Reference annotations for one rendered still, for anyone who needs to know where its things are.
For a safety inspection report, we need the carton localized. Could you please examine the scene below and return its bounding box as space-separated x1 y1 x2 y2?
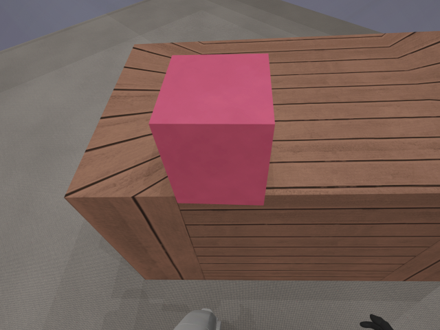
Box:
149 54 275 206

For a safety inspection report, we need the pedestal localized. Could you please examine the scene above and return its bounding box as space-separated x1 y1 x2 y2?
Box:
64 31 440 281

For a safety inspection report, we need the right robot hand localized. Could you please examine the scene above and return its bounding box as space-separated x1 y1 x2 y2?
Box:
360 314 393 330

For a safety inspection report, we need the robot left thigh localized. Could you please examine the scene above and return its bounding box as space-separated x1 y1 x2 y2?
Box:
173 310 221 330

